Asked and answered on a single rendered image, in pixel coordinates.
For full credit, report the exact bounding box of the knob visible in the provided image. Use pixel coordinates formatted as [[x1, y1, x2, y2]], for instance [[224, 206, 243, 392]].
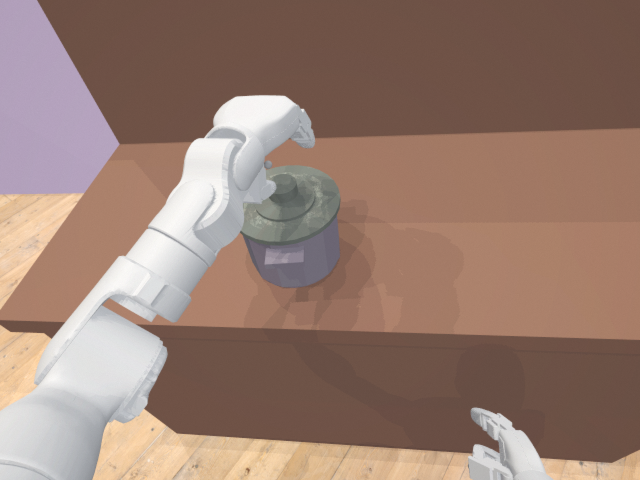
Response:
[[269, 174, 298, 203]]

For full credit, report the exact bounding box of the table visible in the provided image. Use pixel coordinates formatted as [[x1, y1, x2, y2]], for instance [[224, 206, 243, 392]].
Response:
[[0, 0, 640, 463]]

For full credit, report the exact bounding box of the left robot hand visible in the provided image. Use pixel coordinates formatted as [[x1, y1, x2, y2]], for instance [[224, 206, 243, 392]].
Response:
[[213, 95, 315, 204]]

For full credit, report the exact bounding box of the pot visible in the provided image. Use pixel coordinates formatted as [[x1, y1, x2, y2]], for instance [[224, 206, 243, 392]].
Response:
[[243, 216, 340, 288]]

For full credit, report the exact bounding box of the lid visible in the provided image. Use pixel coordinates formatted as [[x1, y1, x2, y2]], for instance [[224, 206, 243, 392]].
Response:
[[240, 165, 340, 246]]

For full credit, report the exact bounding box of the right robot hand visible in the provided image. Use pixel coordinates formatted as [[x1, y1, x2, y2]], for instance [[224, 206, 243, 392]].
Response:
[[468, 408, 546, 480]]

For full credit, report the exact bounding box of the robot left forearm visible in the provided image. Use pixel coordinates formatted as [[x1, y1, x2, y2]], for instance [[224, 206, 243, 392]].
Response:
[[34, 123, 265, 385]]

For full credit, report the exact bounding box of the robot left upper arm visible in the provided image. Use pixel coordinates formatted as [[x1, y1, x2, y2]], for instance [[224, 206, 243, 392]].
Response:
[[0, 305, 168, 480]]

